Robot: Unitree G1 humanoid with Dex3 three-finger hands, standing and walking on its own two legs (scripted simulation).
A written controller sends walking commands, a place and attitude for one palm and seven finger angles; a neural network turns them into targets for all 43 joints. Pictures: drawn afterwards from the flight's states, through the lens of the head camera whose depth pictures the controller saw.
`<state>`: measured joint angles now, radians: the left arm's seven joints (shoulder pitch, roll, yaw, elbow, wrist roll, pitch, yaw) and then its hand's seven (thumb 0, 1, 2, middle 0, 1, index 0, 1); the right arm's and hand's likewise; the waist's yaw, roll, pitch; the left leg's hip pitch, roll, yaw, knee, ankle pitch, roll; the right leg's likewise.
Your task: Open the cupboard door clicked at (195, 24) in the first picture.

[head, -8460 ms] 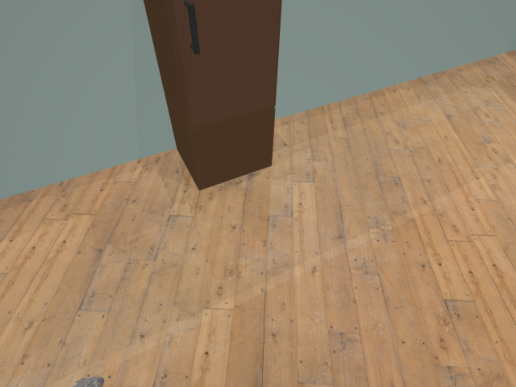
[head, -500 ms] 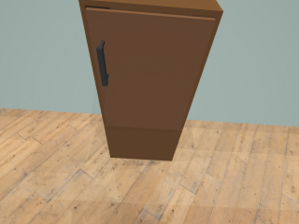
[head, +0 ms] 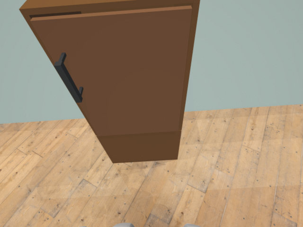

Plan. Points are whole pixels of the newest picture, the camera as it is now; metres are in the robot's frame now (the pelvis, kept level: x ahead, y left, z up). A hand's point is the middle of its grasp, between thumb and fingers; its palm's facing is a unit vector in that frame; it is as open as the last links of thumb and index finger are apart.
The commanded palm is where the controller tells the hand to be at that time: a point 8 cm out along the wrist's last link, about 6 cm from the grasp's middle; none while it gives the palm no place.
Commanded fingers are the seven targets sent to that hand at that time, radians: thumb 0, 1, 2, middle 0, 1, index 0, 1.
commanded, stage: come to a stop and stand still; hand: left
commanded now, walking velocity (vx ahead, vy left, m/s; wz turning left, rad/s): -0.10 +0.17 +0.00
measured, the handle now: (71, 79) +0.52 +0.28 +0.08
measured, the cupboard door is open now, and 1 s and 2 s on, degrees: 0 0 0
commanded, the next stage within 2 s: look again from close up in 0.56 s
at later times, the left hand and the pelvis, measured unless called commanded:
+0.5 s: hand out of the picture -0.03 +0.23 -0.17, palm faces +0.08 -0.98 -0.20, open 7.4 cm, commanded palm none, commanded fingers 0.00 0.90 0.90 -0.20 -0.30 -0.20 -0.30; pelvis -0.03 +0.03 +0.01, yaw +1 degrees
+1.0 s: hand out of the picture -0.01 +0.19 -0.16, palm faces +0.03 -0.97 -0.24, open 7.3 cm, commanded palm none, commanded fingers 0.00 0.90 0.90 -0.20 -0.30 -0.20 -0.30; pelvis -0.02 +0.01 +0.00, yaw +0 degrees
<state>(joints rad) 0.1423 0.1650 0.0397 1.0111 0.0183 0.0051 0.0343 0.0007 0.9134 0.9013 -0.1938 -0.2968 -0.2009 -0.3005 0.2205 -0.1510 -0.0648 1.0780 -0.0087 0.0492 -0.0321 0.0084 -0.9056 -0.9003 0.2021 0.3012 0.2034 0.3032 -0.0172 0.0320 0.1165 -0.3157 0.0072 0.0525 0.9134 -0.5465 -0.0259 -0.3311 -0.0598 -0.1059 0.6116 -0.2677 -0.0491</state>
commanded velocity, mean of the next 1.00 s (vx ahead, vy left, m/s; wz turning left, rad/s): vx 0.04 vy -0.02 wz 0.00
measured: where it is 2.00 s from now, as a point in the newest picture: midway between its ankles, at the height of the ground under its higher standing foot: outside the picture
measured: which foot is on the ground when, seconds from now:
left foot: up 0.00-0.34, down 0.36-1.00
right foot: down 0.00-0.38, up 0.40-0.62, down 0.64-1.00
